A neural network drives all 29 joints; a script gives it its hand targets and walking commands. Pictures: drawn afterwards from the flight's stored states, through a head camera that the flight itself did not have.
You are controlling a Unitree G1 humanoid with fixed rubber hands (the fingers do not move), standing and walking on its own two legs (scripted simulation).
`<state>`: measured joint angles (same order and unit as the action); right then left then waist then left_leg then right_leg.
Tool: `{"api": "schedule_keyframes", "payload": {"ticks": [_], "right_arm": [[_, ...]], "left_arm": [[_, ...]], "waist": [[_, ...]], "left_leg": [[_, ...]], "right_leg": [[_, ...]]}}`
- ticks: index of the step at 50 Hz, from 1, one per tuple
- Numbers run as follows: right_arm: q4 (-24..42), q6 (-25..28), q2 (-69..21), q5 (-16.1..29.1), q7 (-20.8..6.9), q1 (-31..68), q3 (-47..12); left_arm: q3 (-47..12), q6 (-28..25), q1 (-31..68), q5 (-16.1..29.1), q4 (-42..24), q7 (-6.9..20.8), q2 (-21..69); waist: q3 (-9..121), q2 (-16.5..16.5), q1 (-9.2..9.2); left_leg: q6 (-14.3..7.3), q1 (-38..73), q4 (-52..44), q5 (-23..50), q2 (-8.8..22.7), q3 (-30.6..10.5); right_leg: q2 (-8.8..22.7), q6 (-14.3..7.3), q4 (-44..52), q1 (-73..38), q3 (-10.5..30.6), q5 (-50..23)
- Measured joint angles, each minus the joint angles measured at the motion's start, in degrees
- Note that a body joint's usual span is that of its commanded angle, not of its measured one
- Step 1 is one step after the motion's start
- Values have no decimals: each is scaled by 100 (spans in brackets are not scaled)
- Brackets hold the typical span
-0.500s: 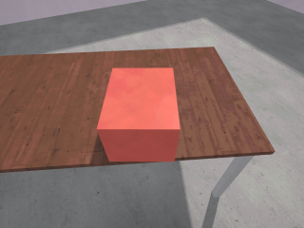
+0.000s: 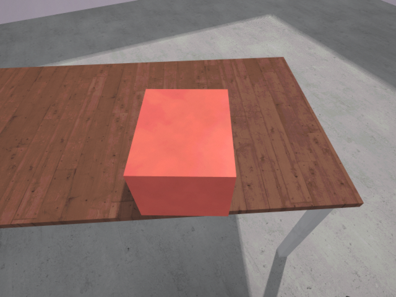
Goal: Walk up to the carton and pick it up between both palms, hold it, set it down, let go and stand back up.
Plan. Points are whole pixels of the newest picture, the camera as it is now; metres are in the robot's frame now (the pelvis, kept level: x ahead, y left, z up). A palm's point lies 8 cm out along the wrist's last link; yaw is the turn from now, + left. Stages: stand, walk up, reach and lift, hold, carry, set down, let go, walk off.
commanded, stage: walk up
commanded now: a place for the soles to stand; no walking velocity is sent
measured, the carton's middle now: (185, 150) +0.49 +0.05 -0.04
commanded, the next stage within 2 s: reach and lift in 0.76 s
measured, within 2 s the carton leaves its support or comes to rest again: neither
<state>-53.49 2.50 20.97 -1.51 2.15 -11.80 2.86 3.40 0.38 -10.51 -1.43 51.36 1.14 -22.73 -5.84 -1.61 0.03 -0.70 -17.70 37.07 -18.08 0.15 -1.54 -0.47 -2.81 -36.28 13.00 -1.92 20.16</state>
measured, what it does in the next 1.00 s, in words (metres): stands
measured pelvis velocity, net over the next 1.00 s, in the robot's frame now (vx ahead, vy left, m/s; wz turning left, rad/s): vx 0.00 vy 0.01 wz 0.00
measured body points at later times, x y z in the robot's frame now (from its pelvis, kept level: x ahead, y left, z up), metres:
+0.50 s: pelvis +0.00 +0.01 +0.00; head +0.03 +0.01 +0.45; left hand +0.11 +0.33 -0.11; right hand +0.09 -0.31 -0.11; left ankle +0.03 +0.15 -0.73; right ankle -0.01 -0.09 -0.73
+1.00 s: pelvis +0.00 +0.01 -0.01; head +0.03 +0.01 +0.43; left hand +0.19 +0.30 -0.09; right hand +0.15 -0.31 -0.11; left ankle +0.03 +0.15 -0.73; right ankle -0.01 -0.09 -0.73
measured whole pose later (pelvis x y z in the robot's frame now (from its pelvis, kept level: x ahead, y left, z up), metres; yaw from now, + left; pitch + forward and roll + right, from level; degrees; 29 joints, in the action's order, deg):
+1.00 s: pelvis +0.00 +0.01 -0.01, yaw +0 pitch -3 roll +1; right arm -56.9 12.4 21.0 -4.4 -2.6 -2.4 9.1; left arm 3.4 22.9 -0.6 -5.0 32.0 -0.4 -19.4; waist -7.4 -1.4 0.0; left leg 2.3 -19.0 41.4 -19.5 0.6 -1.7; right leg -0.4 -2.2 -43.6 16.1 -2.1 24.6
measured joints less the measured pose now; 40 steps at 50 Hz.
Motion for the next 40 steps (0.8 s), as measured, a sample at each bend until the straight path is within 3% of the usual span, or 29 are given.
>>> {"api": "schedule_keyframes", "payload": {"ticks": [2, 3, 4, 6, 9, 27, 31, 38, 40], "right_arm": [[1, -1, 3, 0, 0, -1, 0], [2, 15, 4, 0, 0, -2, -1], [1, 36, 3, 0, 0, -1, -1], [-1, 57, 2, 0, 0, 1, -11], [-1, 58, 2, 0, 0, 7, -11], [-8, 47, 2, 0, 0, 71, -11], [-28, 47, 2, 0, 0, 71, -15], [-27, 47, 2, 2, 0, 76, -15], [-289, 319, 3, -156, -119, 236, 144]], "left_arm": [[-10, -38, 6, 1, -1, 0, -1], [-20, -47, 19, 7, 0, 0, 0], [-33, -48, 40, 14, 0, 0, 0], [-47, -48, 95, 52, 0, 0, -1], [-49, -48, 154, 64, 1, -5, -1], [-61, -7, 199, 59, 9, -4, -15], [-64, 8, 218, 59, 9, 4, -16], [-63, 20, 229, 59, 25, 16, -20], [-55, 477, 293, 20, -181, -78, -19]], "waist": [[27, 6, -5], [28, 16, -6], [25, 26, -6], [23, 24, -3], [23, 24, -3], [42, 24, -3], [50, 24, -3], [55, 24, -2], [45, 26, -2]], "left_leg": [[-78, 19, 69, -229, 2, -6], [-117, 84, -127, 81, 4, -8], [-90, 138, -286, 430, 14, -9], [105, 148, -322, 295, 29, -8], [182, 147, -280, 142, 32, -8], [111, 149, -135, 111, 31, -7], [207, 157, -160, 100, 30, -8], [123, 160, -211, 144, 30, -13], [243, 88, -151, 97, 40, -15]], "right_leg": [[4, -19, 43, -24, -4, 90], [3, -14, 37, -11, -7, 112], [3, 4, -3, 21, -9, 134], [4, 42, -71, 75, -6, 166], [4, 56, -56, 56, -6, 173], [1, 57, -74, -9, -8, 163], [8, 55, -67, -7, -8, 163], [4, 80, -27, -10, -13, 152], [3, 72, -135, 89, -15, 179]]}}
